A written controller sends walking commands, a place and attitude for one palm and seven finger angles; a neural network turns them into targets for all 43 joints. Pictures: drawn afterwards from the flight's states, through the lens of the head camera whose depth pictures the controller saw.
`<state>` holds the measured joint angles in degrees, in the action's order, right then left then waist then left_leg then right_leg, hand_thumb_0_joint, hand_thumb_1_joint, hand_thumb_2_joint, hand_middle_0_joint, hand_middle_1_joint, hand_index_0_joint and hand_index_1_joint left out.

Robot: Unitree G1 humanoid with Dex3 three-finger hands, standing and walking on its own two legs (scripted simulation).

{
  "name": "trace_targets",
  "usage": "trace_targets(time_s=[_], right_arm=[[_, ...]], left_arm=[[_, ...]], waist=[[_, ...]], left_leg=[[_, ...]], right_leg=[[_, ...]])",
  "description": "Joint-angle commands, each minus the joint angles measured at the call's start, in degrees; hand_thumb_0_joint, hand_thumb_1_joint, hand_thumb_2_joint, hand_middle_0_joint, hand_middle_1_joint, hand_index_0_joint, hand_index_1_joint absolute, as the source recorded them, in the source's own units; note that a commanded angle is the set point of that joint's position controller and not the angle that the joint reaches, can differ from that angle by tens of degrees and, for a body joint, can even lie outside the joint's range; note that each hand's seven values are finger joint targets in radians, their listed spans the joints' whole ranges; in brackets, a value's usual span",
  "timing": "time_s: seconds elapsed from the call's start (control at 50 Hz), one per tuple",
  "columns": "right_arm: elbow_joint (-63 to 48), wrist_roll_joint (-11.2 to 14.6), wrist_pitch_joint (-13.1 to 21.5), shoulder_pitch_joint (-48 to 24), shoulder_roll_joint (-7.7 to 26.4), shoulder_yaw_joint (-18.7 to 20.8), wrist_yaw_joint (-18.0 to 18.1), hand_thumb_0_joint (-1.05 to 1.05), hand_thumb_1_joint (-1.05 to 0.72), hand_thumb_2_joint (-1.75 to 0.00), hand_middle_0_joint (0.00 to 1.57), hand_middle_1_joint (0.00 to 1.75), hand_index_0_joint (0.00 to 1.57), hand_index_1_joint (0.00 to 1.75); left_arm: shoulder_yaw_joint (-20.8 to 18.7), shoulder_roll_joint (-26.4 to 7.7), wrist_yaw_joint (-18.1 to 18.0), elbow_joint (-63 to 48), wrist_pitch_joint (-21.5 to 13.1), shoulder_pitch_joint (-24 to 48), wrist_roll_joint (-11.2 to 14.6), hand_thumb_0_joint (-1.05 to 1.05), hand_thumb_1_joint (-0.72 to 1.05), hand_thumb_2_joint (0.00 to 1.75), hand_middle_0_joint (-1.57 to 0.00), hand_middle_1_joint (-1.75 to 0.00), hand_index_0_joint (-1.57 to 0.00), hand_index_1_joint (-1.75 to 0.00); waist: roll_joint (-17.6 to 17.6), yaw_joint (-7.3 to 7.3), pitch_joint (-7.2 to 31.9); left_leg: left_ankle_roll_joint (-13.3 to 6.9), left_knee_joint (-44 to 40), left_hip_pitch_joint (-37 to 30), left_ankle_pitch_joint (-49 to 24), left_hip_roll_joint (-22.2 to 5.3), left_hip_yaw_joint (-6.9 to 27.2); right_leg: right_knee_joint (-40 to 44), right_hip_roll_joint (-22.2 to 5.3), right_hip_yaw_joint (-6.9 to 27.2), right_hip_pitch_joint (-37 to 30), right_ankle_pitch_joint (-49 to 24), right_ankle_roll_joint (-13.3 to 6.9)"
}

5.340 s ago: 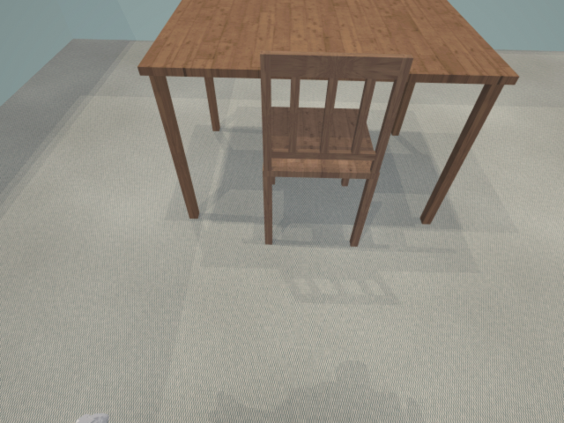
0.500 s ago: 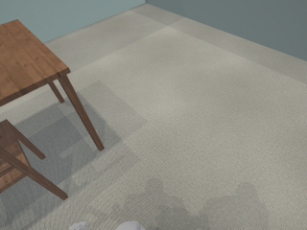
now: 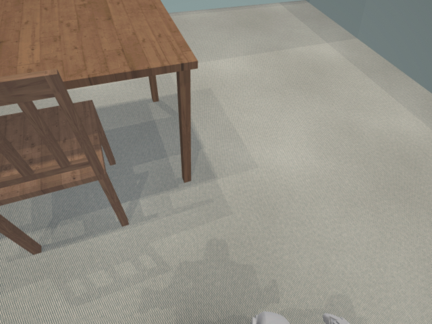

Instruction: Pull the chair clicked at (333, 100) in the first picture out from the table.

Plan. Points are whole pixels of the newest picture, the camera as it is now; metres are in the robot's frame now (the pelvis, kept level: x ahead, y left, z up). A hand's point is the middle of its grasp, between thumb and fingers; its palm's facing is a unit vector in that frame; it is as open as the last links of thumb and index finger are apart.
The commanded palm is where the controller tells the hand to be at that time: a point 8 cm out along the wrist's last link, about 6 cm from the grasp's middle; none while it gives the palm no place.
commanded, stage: turn to face it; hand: left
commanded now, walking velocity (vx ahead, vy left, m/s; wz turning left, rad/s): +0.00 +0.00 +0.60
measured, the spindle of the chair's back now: (3, 145) +0.51 +0.62 -0.11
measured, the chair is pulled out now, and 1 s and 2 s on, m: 0.00 0.00 0.00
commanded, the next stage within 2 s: take the last steps up to it in 0.62 s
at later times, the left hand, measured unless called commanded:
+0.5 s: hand out of the picture +0.03 +0.16 -0.14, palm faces +0.28 -0.92 -0.28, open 7.4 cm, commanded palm none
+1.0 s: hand out of the picture -0.09 +0.20 -0.16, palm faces +0.43 -0.87 -0.22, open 7.4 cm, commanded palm none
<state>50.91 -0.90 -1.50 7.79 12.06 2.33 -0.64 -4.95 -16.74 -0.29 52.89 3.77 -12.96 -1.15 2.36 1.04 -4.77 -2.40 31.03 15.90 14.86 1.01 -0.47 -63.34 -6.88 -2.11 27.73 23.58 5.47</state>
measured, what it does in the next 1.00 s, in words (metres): steps on the spot, turning left: right foot, then left foot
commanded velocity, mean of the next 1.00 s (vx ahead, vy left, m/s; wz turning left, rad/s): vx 0.09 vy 0.01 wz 0.33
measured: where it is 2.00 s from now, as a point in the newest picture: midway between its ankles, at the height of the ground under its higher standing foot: (167, 310)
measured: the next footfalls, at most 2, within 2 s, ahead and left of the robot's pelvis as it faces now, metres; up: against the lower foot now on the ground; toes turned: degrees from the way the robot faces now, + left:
right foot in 0.28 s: +0.05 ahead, -0.14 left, +0.00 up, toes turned +9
left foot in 0.70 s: -0.02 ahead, +0.11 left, +0.00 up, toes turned +25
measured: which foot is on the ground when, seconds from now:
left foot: down 0.00-0.28, up 0.30-0.68, down 0.70-1.00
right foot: up 0.00-0.26, down 0.28-0.70, up 0.72-1.00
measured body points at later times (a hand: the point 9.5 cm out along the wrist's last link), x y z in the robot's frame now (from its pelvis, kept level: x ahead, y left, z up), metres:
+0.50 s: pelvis +0.00 -0.05 +0.01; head +0.03 -0.07 +0.45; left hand +0.01 +0.21 -0.12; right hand +0.12 -0.29 -0.15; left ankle -0.05 +0.10 -0.65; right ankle +0.01 -0.15 -0.74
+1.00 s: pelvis -0.02 +0.01 +0.01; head -0.02 +0.01 +0.46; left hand -0.11 +0.24 -0.14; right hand +0.14 -0.18 -0.13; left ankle -0.06 +0.09 -0.74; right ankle +0.03 -0.12 -0.68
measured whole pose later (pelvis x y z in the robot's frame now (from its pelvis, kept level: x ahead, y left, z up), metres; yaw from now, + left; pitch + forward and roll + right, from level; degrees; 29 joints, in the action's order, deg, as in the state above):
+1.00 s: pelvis -0.02 +0.01 +0.01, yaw +24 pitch -1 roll +0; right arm 55.4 -1.0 1.0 13.2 9.7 1.7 0.7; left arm -2.6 -12.7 0.9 57.9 2.0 -17.5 -2.0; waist 0.8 0.7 -0.6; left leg -3.4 22.9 8.9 13.2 2.3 -1.6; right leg -52.0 -5.2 -3.4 22.6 22.9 2.1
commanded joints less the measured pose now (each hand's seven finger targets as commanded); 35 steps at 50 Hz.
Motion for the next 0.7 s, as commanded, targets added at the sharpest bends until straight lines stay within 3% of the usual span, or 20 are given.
trace_targets(time_s=[0.0, 0.06, 0.14, 0.18, 0.2, 0.22, 0.24, 0.26, 0.28, 0.3, 0.32, 0.34, 0.36, 0.44, 0.54, 0.58, 0.62, 0.64, 0.66, 0.68], right_arm=[[-3.2, -0.1, 0.7, 1.7, 12.6, 3.9, 0.9, 0.0, -0.9, -0.9, 0.2, 0.3, 0.2, 0.3], [-2.4, -0.4, 0.5, 4.0, 13.0, 4.3, 0.9, 0.0, -0.9, -0.9, 0.2, 0.3, 0.2, 0.3], [-2.3, -0.5, 0.1, 4.3, 12.9, 4.7, 0.9, 0.0, -0.9, -0.9, 0.2, 0.3, 0.2, 0.3], [-2.9, -0.5, -0.2, 2.8, 12.9, 4.8, 0.9, 0.0, -0.9, -0.9, 0.2, 0.3, 0.2, 0.3], [-3.0, -0.3, -0.2, 2.3, 12.3, 4.8, 0.9, 0.0, -0.9, -0.9, 0.2, 0.3, 0.2, 0.3], [-3.3, 0.1, -0.2, 2.3, 11.1, 4.7, 0.7, 0.0, -0.9, -0.9, 0.2, 0.3, 0.2, 0.3], [-3.9, 0.7, -0.1, 3.2, 7.8, 4.2, 0.4, 0.0, -0.9, -0.9, 0.2, 0.3, 0.2, 0.3], [-5.6, 0.4, 0.1, 3.4, 5.5, 3.9, 0.3, 0.0, -0.9, -0.9, 0.2, 0.3, 0.2, 0.3], [-5.1, -0.5, -0.5, 2.2, 8.5, 4.6, 0.4, 0.0, -0.9, -0.9, 0.2, 0.3, 0.2, 0.3], [-4.0, -0.4, -1.0, 2.4, 7.9, 4.8, 0.2, 0.0, -0.9, -0.9, 0.2, 0.3, 0.2, 0.3], [-2.7, -0.4, -1.2, 3.2, 7.8, 4.6, -0.2, 0.0, -0.9, -0.9, 0.2, 0.3, 0.2, 0.3], [-1.9, -0.4, -1.4, 4.6, 7.0, 4.5, -0.6, 0.0, -0.9, -0.9, 0.2, 0.3, 0.2, 0.3], [-1.5, -0.4, -1.4, 4.8, 6.3, 4.1, -0.8, 0.0, -0.9, -0.9, 0.2, 0.3, 0.2, 0.3], [-1.6, -0.1, -1.6, 1.2, 5.4, 3.4, -0.7, 0.0, -0.9, -0.9, 0.2, 0.3, 0.2, 0.3], [-2.2, 0.3, -1.1, -3.5, 4.1, 2.1, -0.5, 0.0, -0.9, -0.9, 0.2, 0.3, 0.2, 0.3], [-2.0, 0.5, -0.6, -2.7, 4.1, 1.7, -0.3, 0.0, -0.9, -0.9, 0.2, 0.3, 0.2, 0.3], [-0.9, 0.5, -0.1, 0.1, 4.6, 1.5, 0.1, 0.0, -0.9, -0.9, 0.2, 0.3, 0.2, 0.3], [-0.3, 0.4, 0.2, 2.2, 5.4, 1.7, 0.1, 0.0, -0.9, -0.9, 0.2, 0.3, 0.2, 0.3], [0.1, 0.0, 0.8, 4.8, 9.2, 2.4, 0.3, 0.0, -0.9, -0.9, 0.2, 0.3, 0.2, 0.3], [0.0, -0.3, 1.1, 7.1, 14.7, 3.6, 0.5, 0.0, -0.9, -0.9, 0.2, 0.3, 0.2, 0.3]], left_arm=[[-0.8, -3.3, -0.5, -5.6, -1.7, 1.2, 0.3, 0.0, 0.9, 0.9, -0.2, -0.3, -0.2, -0.3], [-0.6, -2.7, -0.7, -7.1, -2.0, 4.1, 0.4, 0.0, 0.9, 0.9, -0.2, -0.3, -0.2, -0.3], [-0.3, -2.2, -1.0, -8.0, -2.4, 4.1, 0.8, 0.0, 0.9, 0.9, -0.2, -0.3, -0.2, -0.3], [-0.2, -2.0, -1.3, -7.5, -2.7, 1.2, 1.1, 0.0, 0.9, 0.9, -0.2, -0.3, -0.2, -0.3], [-0.3, -2.1, -1.4, -7.2, -3.0, -0.5, 1.1, 0.0, 0.9, 0.9, -0.2, -0.3, -0.2, -0.3], [-0.6, -3.1, -1.6, -6.8, -3.5, -2.6, 1.1, 0.0, 0.9, 0.9, -0.2, -0.3, -0.2, -0.3], [-1.4, -7.9, -2.0, -6.9, -4.2, -4.0, 0.3, 0.0, 0.9, 0.9, -0.2, -0.3, -0.2, -0.3], [-1.9, -11.5, -2.1, -7.6, -4.1, -3.2, -0.4, 0.0, 0.9, 0.9, -0.2, -0.3, -0.2, -0.3], [-1.7, -10.1, -2.2, -7.9, -4.0, -2.0, 0.1, 0.0, 0.9, 0.9, -0.2, -0.3, -0.2, -0.3], [-1.3, -8.1, -2.1, -8.3, -4.0, 1.3, 0.2, 0.0, 0.9, 0.9, -0.2, -0.3, -0.2, -0.3], [-0.7, -6.2, -1.9, -8.6, -4.1, 3.6, 0.3, 0.0, 0.9, 0.9, -0.2, -0.3, -0.2, -0.3], [-0.2, -4.6, -1.9, -8.7, -4.1, 5.4, 0.2, 0.0, 0.9, 0.9, -0.2, -0.3, -0.2, -0.3], [0.0, -3.9, -1.8, -8.5, -4.5, 4.8, 0.0, 0.0, 0.9, 0.9, -0.2, -0.3, -0.2, -0.3], [-0.2, -4.8, -1.8, -5.7, -4.6, -1.7, -0.2, 0.0, 0.9, 0.9, -0.2, -0.3, -0.2, -0.3], [-0.7, -6.8, -1.6, -3.2, -4.2, -5.9, -0.8, 0.0, 0.9, 0.9, -0.2, -0.3, -0.2, -0.3], [-1.0, -7.6, -1.7, -2.7, -4.0, -5.7, -0.8, 0.0, 0.9, 0.9, -0.2, -0.3, -0.2, -0.3], [-1.1, -7.7, -1.7, -1.8, -3.8, -4.9, -0.5, 0.0, 0.9, 0.9, -0.2, -0.3, -0.2, -0.3], [-1.0, -7.0, -1.6, -1.5, -3.6, -4.2, -0.1, 0.0, 0.9, 0.9, -0.2, -0.3, -0.2, -0.3], [-0.7, -5.3, -1.4, -2.2, -3.3, -4.5, 0.5, 0.0, 0.9, 0.9, -0.2, -0.3, -0.2, -0.3], [0.2, -1.3, -1.0, -3.9, -3.0, -5.2, 0.7, 0.0, 0.9, 0.9, -0.2, -0.3, -0.2, -0.3]], waist=[[-10.5, -1.97, 5.8], [-10.3, -2.97, 6.0], [-11.9, -2.76, 7.3], [-11.6, -1.24, 8.0], [-10.9, -0.39, 8.5], [-8.5, 0.8, 9.4], [3.0, 1.51, 10.0], [15.0, 1.41, 8.2], [12.2, 1.29, 6.9], [10.1, -0.54, 4.8], [6.5, -1.83, 2.8], [5.7, -3.18, 2.1], [7.1, -2.86, 1.7], [7.4, -0.06, 2.9], [9.9, 2.08, 4.0], [10.5, 1.95, 5.9], [11.3, 0.41, 7.3], [9.2, -1.14, 7.7], [0.4, -2.61, 10.4], [-17.2, -3.36, 11.5]], left_leg=[[-6.8, -13.4, -5.1, -13.2, -12.8, 15.6], [-7.7, -12.6, -6.0, -13.8, -13.2, 19.5], [-7.7, -10.3, -4.8, -18.2, -12.2, 23.1], [-7.0, -8.2, -1.9, -19.8, -11.1, 23.8], [-5.8, -6.4, 0.4, -18.9, -9.7, 23.5], [-3.5, -3.2, 4.2, -15.3, -7.5, 22.3], [0.7, 6.6, 14.1, -2.4, -2.1, 16.1], [4.9, 20.0, 21.0, 18.1, 4.9, 4.9], [4.1, 29.4, 19.0, 18.5, 1.2, 7.7], [4.4, 35.2, 18.4, 15.3, 0.4, 7.0], [4.9, 38.7, 18.3, 11.1, -0.7, 5.9], [5.3, 39.5, 17.9, 8.5, -1.3, 4.7], [5.8, 39.4, 17.7, 7.1, -1.6, 3.4], [6.8, 32.2, 16.3, 8.4, -1.9, 0.7], [6.1, 18.4, 10.3, 11.9, -1.1, -2.6], [5.3, 12.2, 6.6, 11.5, -0.5, -3.6], [4.7, 2.0, 0.2, 5.1, 0.0, -4.6], [4.2, -5.5, -5.7, -1.7, -0.6, -4.2], [2.0, -9.3, -15.3, -13.2, -6.8, 1.3], [-5.4, -9.1, -22.1, -36.6, -21.7, 18.9]], right_leg=[[4.6, 1.4, 1.5, 1.5, -1.6, 0.3], [9.6, 2.7, 2.0, 0.6, 0.5, 0.1], [17.5, 5.0, 2.2, -4.9, 1.4, -0.8], [24.7, 6.3, 1.8, -11.1, -1.0, -1.4], [30.8, 6.6, 1.5, -15.7, -5.1, -1.6], [40.0, 5.0, 2.4, -22.4, -10.0, -2.0], [47.9, -6.2, 13.2, -31.0, -9.0, -4.9], [49.4, -20.7, 25.4, -28.6, -15.2, -12.0], [48.8, -20.8, 22.3, -21.0, -15.7, -14.3], [48.4, -17.3, 19.7, -17.7, -15.6, -14.3], [47.3, -14.1, 14.2, -16.2, -17.3, -13.6], [45.9, -11.9, 9.2, -15.6, -20.7, -12.6], [45.1, -10.7, 6.1, -16.4, -24.7, -12.0], [43.4, -11.0, 3.2, -21.5, -33.0, -12.4], [40.7, -11.8, 2.3, -23.4, -41.3, -13.2], [38.7, -11.9, 1.7, -24.5, -44.2, -13.0], [35.2, -10.7, -0.1, -23.5, -42.9, -10.6], [31.7, -9.7, -1.7, -20.3, -38.7, -8.4], [23.9, -7.1, -4.4, -12.8, -28.2, -5.5], [13.4, -0.4, -6.7, 1.0, 4.0, -1.6]])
